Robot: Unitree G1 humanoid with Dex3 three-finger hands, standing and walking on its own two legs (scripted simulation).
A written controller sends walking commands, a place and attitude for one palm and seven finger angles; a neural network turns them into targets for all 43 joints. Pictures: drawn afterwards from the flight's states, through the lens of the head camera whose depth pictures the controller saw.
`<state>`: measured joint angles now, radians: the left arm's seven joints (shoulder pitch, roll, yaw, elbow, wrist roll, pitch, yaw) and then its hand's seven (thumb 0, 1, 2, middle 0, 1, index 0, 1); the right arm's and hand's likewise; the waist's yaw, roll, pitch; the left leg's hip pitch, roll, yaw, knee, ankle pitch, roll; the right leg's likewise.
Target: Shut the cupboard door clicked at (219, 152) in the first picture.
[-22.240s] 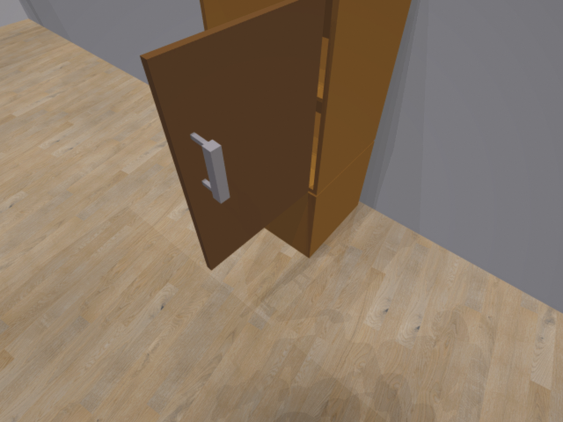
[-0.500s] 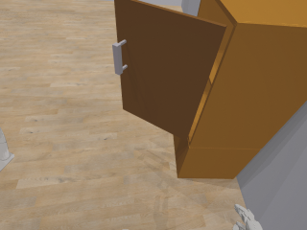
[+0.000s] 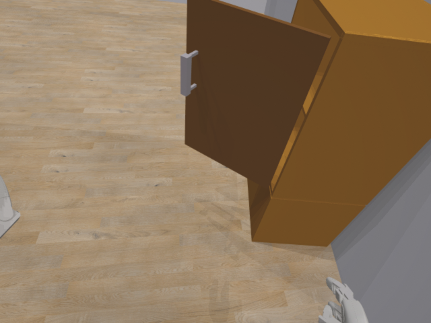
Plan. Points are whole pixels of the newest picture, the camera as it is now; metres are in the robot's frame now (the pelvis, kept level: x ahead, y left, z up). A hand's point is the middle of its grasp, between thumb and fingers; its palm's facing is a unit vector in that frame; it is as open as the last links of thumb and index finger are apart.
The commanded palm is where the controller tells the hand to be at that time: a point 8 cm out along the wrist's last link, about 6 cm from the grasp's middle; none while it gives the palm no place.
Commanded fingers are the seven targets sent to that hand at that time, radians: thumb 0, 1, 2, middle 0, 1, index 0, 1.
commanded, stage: step back with the hand held close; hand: left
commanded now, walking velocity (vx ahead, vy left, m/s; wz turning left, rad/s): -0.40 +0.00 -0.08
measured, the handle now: (190, 73) +0.84 +0.12 +0.03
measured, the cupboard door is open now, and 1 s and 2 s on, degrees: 59 59 59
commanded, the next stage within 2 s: stop stepping back and stand still in 0.02 s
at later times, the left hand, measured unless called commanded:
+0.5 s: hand out of the picture +0.13 +0.29 +0.19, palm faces +0.43 -0.85 -0.31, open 7.4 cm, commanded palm +0.07 +0.32 +0.18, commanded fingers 0.00 0.90 0.90 -0.20 -0.30 -0.20 -0.30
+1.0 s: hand out of the picture +0.01 +0.28 +0.19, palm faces +0.32 -0.83 -0.46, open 7.4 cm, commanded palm -0.04 +0.34 +0.18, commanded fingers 0.00 0.90 0.90 -0.20 -0.30 -0.20 -0.30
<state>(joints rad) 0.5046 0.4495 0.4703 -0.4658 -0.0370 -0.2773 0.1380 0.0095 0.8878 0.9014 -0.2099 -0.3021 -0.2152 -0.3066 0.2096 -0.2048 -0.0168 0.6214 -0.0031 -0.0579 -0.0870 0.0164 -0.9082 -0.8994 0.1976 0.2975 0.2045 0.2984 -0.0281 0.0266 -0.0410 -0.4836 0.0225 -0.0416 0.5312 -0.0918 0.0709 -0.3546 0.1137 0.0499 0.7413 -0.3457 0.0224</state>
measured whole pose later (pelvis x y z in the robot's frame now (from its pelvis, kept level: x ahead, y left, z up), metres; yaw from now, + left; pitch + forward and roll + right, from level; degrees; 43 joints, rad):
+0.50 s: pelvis -0.09 +0.03 -0.02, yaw -3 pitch -3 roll -5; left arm 0.47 0.45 0.46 -0.51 -0.08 -0.16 0.16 0.01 0.89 0.90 -0.21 -0.30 -0.22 -0.31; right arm 0.32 -0.22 0.00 0.69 0.00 -0.06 -0.11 0.02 -0.91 -0.90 0.20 0.30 0.21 0.30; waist -0.06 0.01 -0.08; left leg -0.54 0.00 0.02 0.61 -0.14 -0.01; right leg -0.09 0.02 -0.02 0.63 -0.55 -0.02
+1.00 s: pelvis -0.20 +0.05 +0.00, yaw -3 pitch -1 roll +0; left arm 0.59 0.49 0.40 -0.60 -0.05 -0.13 0.15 0.01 0.89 0.90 -0.21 -0.30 -0.21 -0.31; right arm 0.25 -0.10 0.07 0.57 -0.01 -0.07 -0.04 0.02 -0.90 -0.90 0.20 0.30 0.21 0.30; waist -0.04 -0.04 -0.06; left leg -0.45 0.05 0.07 0.61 -0.39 -0.01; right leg -0.22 0.07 -0.11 0.56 -0.52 -0.09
